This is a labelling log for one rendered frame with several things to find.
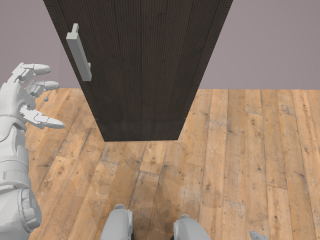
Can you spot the left robot upper arm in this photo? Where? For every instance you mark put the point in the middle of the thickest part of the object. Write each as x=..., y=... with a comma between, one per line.
x=20, y=214

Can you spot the robot right thigh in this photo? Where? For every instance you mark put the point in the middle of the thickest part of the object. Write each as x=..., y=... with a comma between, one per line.
x=189, y=229

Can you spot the cupboard door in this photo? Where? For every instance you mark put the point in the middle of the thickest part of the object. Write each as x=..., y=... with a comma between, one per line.
x=146, y=56

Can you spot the robot right hand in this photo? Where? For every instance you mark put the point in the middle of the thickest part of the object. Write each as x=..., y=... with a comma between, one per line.
x=256, y=236

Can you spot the robot thigh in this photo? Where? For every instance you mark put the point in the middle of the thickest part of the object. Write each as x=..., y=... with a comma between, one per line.
x=189, y=229
x=118, y=226

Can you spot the handle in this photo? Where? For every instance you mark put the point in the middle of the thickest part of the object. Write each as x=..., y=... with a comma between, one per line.
x=78, y=53

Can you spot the robot left forearm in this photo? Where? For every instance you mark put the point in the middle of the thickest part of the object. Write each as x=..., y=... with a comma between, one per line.
x=14, y=158

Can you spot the robot left thigh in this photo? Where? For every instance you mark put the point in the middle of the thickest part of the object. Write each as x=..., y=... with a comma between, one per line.
x=118, y=226

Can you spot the robot left hand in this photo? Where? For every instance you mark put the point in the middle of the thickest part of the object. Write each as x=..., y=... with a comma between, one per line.
x=13, y=96

